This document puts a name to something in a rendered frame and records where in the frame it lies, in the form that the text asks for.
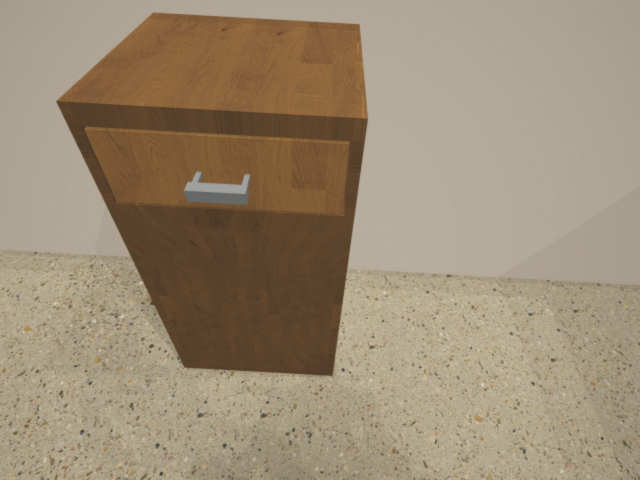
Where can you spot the handle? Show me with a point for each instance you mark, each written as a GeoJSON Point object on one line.
{"type": "Point", "coordinates": [217, 193]}

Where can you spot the drawer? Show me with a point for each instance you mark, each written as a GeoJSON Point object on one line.
{"type": "Point", "coordinates": [287, 174]}

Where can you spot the cabinet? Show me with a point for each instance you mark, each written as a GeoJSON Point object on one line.
{"type": "Point", "coordinates": [236, 289]}

